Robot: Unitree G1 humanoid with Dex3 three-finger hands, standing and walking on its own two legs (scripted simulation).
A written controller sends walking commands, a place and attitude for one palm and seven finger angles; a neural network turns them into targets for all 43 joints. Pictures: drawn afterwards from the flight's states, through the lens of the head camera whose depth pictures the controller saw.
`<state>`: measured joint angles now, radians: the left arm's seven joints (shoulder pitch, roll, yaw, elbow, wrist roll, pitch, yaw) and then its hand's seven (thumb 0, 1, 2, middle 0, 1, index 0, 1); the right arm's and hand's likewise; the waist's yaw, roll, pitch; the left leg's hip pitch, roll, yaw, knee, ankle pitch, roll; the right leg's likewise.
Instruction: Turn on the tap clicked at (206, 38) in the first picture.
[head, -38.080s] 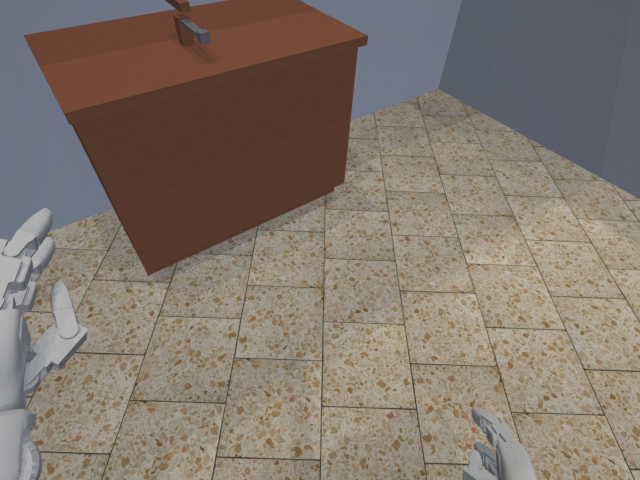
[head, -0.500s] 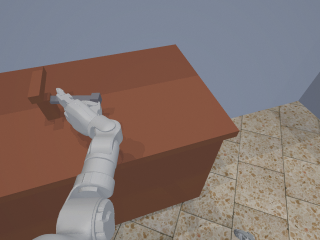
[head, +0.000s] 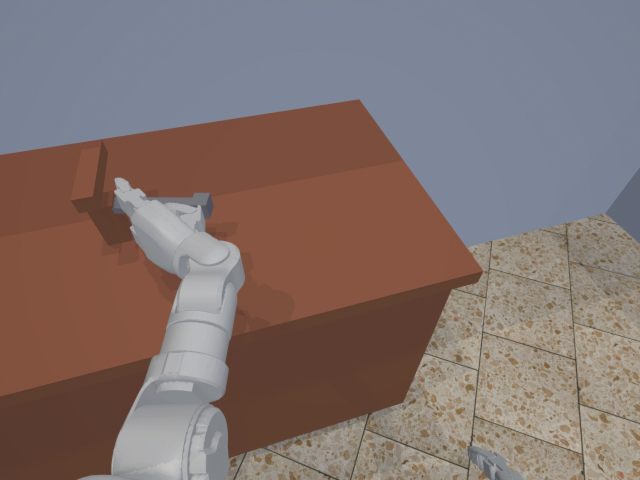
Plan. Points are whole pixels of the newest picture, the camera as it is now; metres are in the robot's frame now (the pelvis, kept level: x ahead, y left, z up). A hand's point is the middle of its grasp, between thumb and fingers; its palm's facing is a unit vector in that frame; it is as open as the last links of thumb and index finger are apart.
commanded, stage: lift the hand up off the lever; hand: left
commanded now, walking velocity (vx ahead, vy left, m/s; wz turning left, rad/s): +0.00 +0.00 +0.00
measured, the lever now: (202, 205) +0.49 +0.20 +0.07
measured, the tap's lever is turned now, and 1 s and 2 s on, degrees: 73 73 73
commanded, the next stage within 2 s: draw the hand back beside the body in 0.82 s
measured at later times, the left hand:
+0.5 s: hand (196, 207) +0.41 +0.17 +0.15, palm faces +0.78 -0.62 -0.08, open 7.8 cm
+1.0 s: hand (198, 208) +0.39 +0.16 +0.16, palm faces +0.69 -0.72 -0.09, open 7.8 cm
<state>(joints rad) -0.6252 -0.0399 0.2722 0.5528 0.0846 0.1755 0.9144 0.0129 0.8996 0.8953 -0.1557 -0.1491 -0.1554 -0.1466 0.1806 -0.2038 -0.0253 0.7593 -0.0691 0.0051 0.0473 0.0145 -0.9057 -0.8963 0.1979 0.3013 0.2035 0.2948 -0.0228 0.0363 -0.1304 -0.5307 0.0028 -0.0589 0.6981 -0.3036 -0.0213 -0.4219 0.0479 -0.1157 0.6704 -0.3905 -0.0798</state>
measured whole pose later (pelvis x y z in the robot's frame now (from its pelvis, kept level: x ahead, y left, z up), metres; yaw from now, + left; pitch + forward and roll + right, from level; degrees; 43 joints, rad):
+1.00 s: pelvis -0.01 -0.01 +0.01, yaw +0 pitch +3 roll +1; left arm -0.51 -0.01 0.16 0.33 0.07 0.26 0.74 0.01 0.90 0.90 -0.15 -0.15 -0.15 -0.15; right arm 0.13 -0.20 -0.01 0.74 -0.03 0.02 0.01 0.02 -0.90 -0.90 0.20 0.30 0.20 0.29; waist 0.02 0.03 -0.09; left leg -0.40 0.00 -0.05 0.60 -0.25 -0.03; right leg -0.31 0.05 -0.11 0.61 -0.35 -0.09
